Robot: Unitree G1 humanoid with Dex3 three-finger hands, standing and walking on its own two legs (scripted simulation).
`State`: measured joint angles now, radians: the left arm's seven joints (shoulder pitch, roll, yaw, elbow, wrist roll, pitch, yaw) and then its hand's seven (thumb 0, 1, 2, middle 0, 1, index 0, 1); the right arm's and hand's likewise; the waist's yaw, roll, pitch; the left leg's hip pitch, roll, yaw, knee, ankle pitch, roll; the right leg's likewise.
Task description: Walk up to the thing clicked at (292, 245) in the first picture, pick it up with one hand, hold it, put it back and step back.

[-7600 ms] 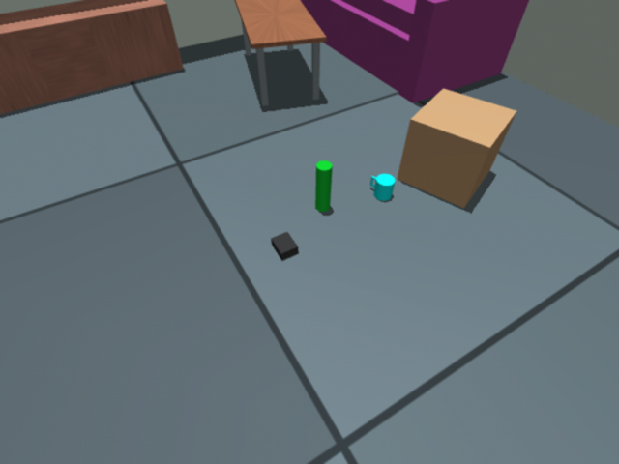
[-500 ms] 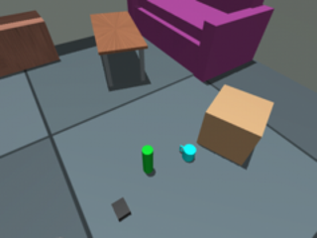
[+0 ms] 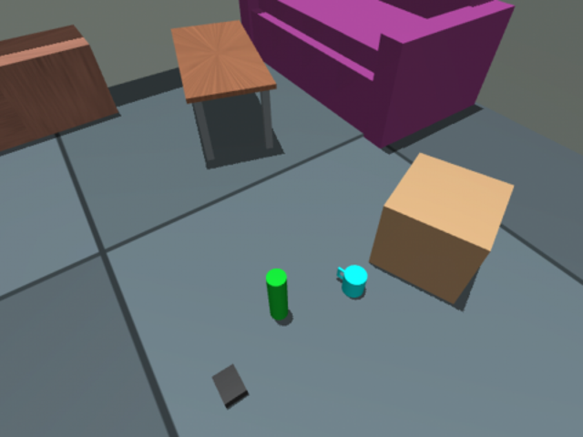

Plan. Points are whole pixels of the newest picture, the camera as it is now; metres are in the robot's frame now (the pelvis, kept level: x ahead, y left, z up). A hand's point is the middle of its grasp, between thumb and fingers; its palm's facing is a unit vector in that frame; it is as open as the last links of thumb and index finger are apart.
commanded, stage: stand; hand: left
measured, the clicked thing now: (229, 385) +0.41 +0.24 -0.76
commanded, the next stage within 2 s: walk up in 1.18 s
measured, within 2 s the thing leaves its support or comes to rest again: neither
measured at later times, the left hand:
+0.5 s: hand out of the picture +0.09 +0.24 -0.15, palm faces -0.03 -0.94 -0.35, open 7.3 cm
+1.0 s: hand out of the picture +0.10 +0.25 -0.15, palm faces -0.02 -0.94 -0.35, open 7.3 cm
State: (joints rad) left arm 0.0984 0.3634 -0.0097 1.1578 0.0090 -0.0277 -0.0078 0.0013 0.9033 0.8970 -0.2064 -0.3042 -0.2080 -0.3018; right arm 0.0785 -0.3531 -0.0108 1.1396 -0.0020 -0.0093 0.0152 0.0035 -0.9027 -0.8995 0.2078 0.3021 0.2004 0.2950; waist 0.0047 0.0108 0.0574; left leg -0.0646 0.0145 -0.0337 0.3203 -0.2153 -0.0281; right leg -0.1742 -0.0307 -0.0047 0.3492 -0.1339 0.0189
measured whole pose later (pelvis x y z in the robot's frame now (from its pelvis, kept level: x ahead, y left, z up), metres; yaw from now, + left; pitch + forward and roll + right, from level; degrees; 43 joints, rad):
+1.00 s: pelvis +0.01 -0.01 +0.00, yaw +0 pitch -2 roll +0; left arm 0.08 0.35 0.00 1.14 0.01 -0.02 -0.01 0.00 0.90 0.90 -0.21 -0.30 -0.21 -0.30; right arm 0.11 -0.36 0.00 1.13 -0.01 -0.01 0.00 0.00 -0.90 -0.90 0.21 0.30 0.20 0.29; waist 0.00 0.01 0.05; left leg -0.05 0.03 -0.04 0.31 -0.23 -0.04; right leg -0.16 -0.01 -0.01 0.35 -0.15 0.01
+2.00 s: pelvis -0.18 +0.04 -0.03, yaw -5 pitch -2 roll -1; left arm 0.19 0.38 0.08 0.86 0.04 0.06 -0.02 0.00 0.90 0.90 -0.21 -0.30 -0.21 -0.30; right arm 0.09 -0.39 -0.06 0.86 -0.01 0.05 -0.02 0.00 -0.90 -0.90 0.21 0.30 0.20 0.30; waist 0.01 0.02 0.18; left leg -0.44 0.03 0.01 0.74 -0.35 0.00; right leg -0.23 0.03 0.03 0.66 -0.39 -0.01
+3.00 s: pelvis -0.32 +0.01 -0.01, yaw -2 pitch -2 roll -1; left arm 0.17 0.38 0.04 1.01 0.01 -0.02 -0.01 0.00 0.90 0.90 -0.21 -0.30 -0.21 -0.30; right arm 0.19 -0.31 -0.02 1.01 -0.02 -0.01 0.02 0.01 -0.90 -0.90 0.21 0.30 0.20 0.30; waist 0.01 -0.01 0.05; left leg -0.25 0.00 -0.07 0.52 -0.24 -0.02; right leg -0.14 -0.01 0.03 0.49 -0.31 0.02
